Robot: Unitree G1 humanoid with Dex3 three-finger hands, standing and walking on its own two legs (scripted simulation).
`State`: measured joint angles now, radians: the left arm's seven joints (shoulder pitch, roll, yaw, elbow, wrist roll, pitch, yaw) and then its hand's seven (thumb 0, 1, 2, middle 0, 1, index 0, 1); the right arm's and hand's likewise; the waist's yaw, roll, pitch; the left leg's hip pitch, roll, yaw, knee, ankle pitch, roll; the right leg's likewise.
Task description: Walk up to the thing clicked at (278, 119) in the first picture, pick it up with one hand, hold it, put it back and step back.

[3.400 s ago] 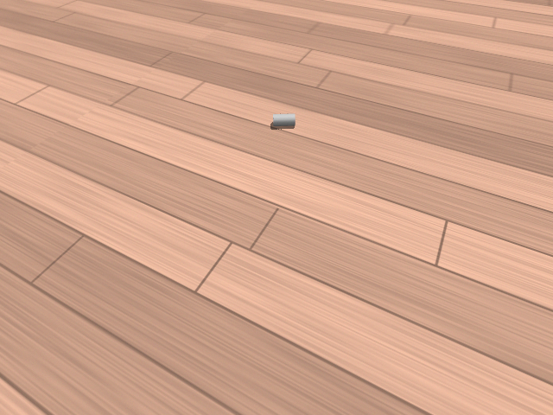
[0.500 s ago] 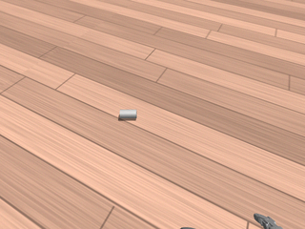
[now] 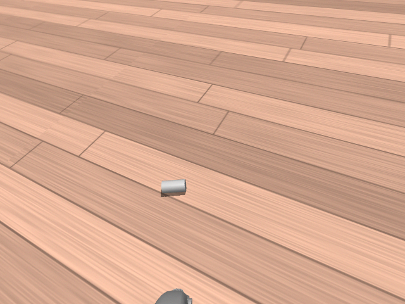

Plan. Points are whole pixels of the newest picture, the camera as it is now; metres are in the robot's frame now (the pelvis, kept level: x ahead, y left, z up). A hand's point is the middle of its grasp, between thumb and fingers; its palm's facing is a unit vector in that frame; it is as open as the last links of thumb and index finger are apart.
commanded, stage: walk up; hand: left
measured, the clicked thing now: (174, 186) +0.85 +0.29 -0.74
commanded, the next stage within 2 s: none
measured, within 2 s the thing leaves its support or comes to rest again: neither
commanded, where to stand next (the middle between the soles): +0.47 +0.06 m, yaw -1 degrees
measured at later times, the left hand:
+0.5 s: hand (92, 269) +0.23 +0.32 -0.15, palm faces -0.03 -0.94 -0.35, open 7.4 cm
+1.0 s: hand (101, 217) +0.36 +0.33 -0.14, palm faces -0.01 -0.90 -0.43, open 7.4 cm
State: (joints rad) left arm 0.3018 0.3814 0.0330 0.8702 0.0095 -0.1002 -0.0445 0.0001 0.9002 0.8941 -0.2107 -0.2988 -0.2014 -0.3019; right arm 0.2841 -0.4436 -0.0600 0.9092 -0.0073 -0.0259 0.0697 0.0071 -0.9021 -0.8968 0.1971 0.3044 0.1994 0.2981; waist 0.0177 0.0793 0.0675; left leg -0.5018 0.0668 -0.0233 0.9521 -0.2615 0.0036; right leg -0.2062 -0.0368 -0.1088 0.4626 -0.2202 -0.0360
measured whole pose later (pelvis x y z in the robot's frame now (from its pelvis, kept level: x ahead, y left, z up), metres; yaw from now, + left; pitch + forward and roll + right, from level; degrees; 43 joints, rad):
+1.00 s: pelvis +0.34 +0.05 -0.02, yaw +1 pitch -3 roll -1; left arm 0.35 0.43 0.02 0.86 0.01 -0.08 -0.01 0.00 0.90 0.89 -0.21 -0.30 -0.20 -0.30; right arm 0.23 -0.42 -0.06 0.88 -0.01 -0.01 0.06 0.01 -0.90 -0.90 0.20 0.30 0.20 0.30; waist 0.04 0.04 0.09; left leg -0.43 0.07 0.02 0.65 -0.20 0.01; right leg -0.23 -0.07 -0.06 0.61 -0.33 0.03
